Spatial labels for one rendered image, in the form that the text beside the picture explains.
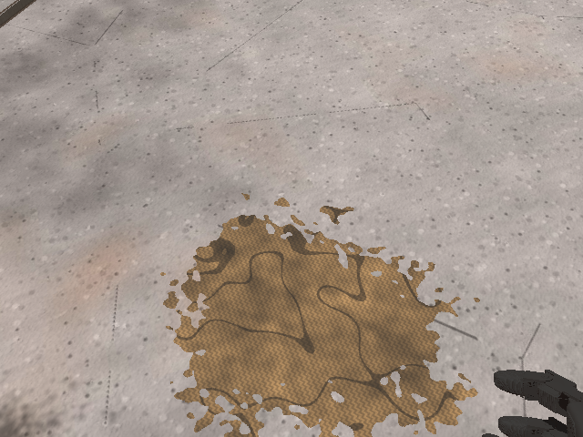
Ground right robot hand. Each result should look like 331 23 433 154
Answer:
482 370 583 437

